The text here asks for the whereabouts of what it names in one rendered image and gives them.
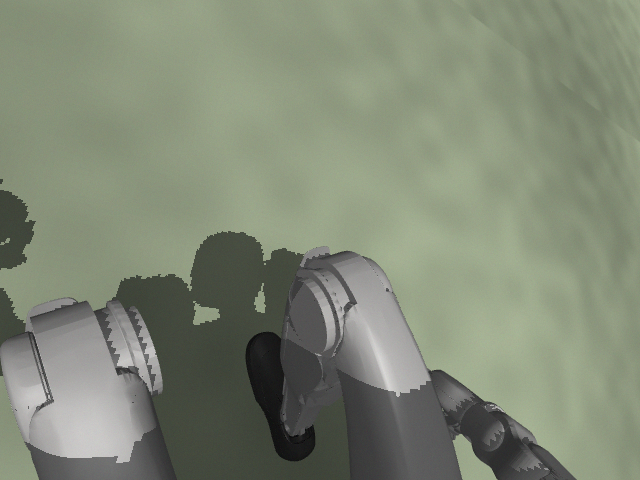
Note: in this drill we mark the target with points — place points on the right robot hand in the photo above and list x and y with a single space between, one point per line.
454 397

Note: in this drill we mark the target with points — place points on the right robot foot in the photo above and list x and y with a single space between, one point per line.
266 377

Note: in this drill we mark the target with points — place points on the right robot arm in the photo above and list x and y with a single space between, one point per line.
507 447

